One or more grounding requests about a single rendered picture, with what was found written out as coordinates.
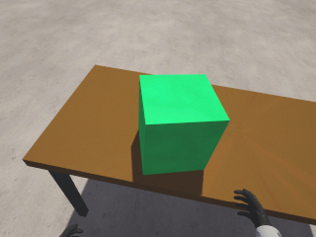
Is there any right robot forearm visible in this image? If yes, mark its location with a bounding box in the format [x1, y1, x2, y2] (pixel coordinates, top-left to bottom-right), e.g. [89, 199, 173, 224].
[255, 225, 281, 237]

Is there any robot right hand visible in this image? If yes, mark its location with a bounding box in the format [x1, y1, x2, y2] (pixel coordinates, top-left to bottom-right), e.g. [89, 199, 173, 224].
[234, 189, 272, 229]

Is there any robot left hand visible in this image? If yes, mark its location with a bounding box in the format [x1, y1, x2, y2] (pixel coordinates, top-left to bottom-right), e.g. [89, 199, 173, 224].
[59, 223, 84, 237]

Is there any table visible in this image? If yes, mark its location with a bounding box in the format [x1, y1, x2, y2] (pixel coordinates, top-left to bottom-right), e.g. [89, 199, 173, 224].
[22, 64, 316, 225]

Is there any carton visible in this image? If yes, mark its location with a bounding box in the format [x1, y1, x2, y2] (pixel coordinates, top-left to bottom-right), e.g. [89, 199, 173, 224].
[138, 74, 230, 176]

